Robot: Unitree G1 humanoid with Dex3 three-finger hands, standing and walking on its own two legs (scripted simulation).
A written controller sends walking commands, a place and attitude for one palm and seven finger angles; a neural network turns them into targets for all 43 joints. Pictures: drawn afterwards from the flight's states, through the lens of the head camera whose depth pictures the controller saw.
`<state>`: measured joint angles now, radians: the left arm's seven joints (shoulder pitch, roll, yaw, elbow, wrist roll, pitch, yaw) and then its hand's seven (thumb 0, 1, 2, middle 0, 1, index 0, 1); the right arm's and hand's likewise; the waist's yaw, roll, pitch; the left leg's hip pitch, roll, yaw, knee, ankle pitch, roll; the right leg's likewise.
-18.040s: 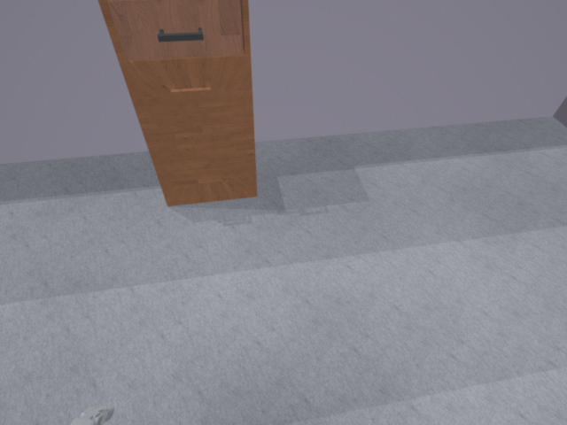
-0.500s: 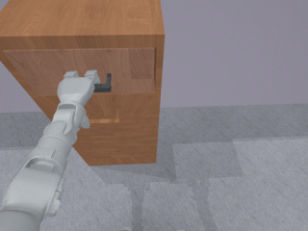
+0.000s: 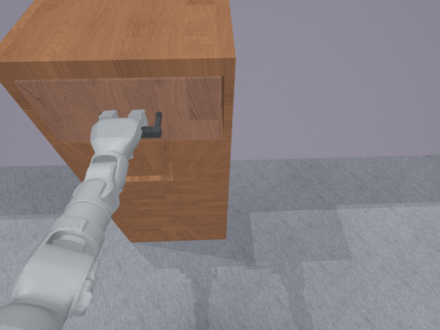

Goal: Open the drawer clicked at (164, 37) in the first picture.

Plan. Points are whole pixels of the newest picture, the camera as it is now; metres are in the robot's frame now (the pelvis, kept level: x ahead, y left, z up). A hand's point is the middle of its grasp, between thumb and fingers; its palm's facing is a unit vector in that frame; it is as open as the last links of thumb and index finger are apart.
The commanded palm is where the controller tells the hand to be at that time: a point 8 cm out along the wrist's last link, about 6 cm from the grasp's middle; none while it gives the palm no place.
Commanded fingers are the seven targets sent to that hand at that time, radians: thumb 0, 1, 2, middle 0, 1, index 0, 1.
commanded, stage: close the thumb around the handle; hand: left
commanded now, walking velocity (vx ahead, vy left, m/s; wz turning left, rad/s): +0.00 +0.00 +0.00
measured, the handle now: (128, 125) +0.51 +0.19 +0.06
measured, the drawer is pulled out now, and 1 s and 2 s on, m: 0.00 0.09 0.20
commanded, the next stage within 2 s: pull the drawer open in 0.02 s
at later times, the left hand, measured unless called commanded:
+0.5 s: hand (124, 163) +0.43 +0.19 +0.03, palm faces +0.00 -0.06 -1.00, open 5.2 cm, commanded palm +0.38 +0.19 +0.08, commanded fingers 0.00 0.90 0.90 -0.40 -1.35 -0.40 -1.35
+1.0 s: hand (119, 190) +0.37 +0.19 +0.03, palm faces +0.01 -0.07 -1.00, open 5.3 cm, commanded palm +0.33 +0.20 +0.08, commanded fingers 0.00 0.90 0.90 -0.40 -1.35 -0.40 -1.35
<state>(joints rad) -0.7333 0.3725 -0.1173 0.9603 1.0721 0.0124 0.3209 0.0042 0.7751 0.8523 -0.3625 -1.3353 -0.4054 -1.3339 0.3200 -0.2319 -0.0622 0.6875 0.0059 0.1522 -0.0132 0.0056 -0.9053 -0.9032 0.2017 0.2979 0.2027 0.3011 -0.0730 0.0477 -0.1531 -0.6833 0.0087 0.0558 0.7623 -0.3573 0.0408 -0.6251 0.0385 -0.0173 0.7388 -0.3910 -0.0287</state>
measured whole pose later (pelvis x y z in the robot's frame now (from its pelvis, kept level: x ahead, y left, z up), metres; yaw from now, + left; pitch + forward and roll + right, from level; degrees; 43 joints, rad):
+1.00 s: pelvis +0.00 -0.01 +0.01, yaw +0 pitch +10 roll +0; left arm -0.30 0.33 -0.16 0.50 1.04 0.06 0.29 0.01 0.78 0.84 -0.32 -1.35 -0.41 -1.35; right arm 0.18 -0.23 -0.04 0.63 0.02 0.16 -0.02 0.01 -0.91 -0.90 0.20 0.30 0.20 0.30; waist 0.00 0.05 -0.13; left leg -0.52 0.00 0.06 0.68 -0.34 0.03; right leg -0.47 0.04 -0.01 0.69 -0.39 -0.04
